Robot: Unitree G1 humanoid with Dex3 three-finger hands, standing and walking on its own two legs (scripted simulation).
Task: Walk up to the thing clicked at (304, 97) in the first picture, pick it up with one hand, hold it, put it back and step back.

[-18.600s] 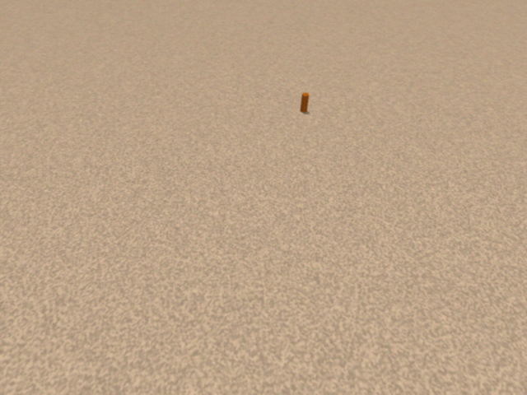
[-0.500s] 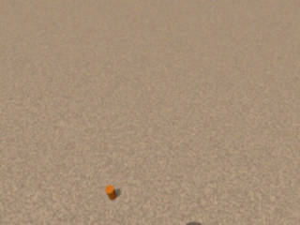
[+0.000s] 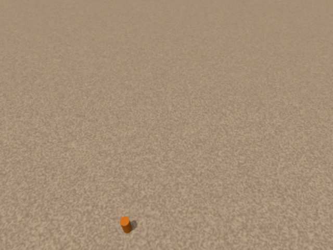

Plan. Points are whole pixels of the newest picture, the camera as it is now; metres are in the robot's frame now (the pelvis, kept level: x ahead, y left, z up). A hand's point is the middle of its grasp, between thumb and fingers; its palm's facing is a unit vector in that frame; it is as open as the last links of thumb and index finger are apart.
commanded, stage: stand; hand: left
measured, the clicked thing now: (126, 225) +0.41 +0.22 -0.72
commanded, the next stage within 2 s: rise first in 1.66 s
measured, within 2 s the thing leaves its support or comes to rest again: neither
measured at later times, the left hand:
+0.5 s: hand out of the picture +0.08 +0.25 -0.15, palm faces -0.01 -0.94 -0.35, open 7.4 cm
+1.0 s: hand out of the picture +0.07 +0.25 -0.16, palm faces -0.03 -0.94 -0.35, open 7.4 cm
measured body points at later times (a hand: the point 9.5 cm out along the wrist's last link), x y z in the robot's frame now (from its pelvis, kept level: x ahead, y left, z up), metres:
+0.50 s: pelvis +0.00 +0.00 +0.00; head +0.01 +0.00 +0.45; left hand +0.08 +0.30 -0.13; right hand +0.09 -0.30 -0.13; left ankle +0.00 +0.13 -0.75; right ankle +0.00 -0.13 -0.75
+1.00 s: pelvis +0.00 +0.00 +0.00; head +0.01 -0.01 +0.45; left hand +0.07 +0.30 -0.13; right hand +0.08 -0.31 -0.13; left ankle +0.00 +0.13 -0.75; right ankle +0.00 -0.13 -0.75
